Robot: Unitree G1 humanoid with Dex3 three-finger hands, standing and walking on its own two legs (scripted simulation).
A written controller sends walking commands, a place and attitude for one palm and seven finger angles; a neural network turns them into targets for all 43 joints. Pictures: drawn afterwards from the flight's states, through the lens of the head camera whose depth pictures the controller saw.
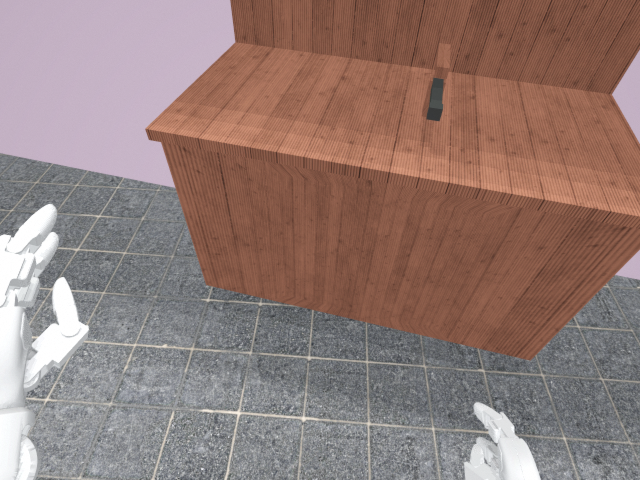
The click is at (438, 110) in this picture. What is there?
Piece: tap's lever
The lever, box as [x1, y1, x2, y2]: [427, 102, 442, 120]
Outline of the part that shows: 430,102 427,112 427,119 439,120 442,110 442,104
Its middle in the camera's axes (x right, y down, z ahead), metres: +0.24 -0.27 +0.83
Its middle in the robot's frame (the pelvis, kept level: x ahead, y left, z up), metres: +0.82 -0.20 +0.06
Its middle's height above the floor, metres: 0.83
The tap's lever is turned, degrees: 0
